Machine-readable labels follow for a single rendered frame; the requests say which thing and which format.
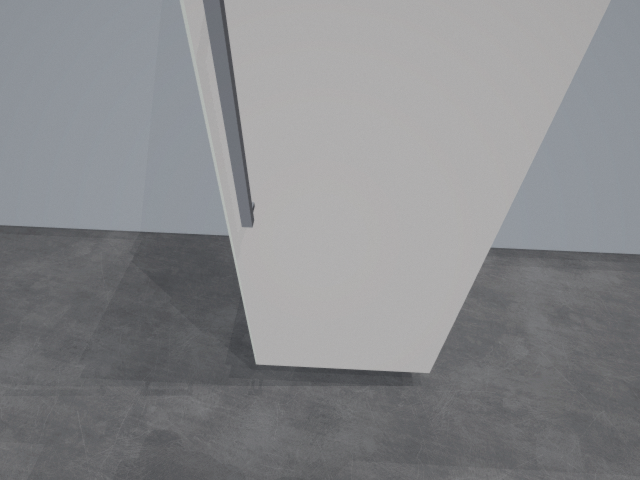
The handle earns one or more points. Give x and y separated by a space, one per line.
221 53

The fridge door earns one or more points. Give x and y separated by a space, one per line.
385 142

